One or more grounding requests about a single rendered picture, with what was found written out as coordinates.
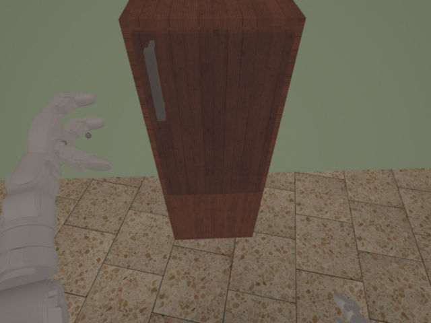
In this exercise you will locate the robot right hand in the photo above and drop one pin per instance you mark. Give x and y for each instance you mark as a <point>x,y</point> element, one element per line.
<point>350,309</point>

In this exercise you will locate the robot left hand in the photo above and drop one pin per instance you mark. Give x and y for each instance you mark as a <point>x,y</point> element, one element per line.
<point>47,132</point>

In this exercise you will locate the handle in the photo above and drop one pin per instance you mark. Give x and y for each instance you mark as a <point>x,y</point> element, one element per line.
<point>152,71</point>

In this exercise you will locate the robot left upper arm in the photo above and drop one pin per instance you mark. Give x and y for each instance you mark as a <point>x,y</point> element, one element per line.
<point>38,302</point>

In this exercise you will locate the cupboard door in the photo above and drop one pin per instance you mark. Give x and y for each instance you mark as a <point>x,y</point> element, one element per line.
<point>222,90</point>

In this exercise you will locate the left robot forearm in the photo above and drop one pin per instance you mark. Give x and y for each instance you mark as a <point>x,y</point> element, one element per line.
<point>28,221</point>

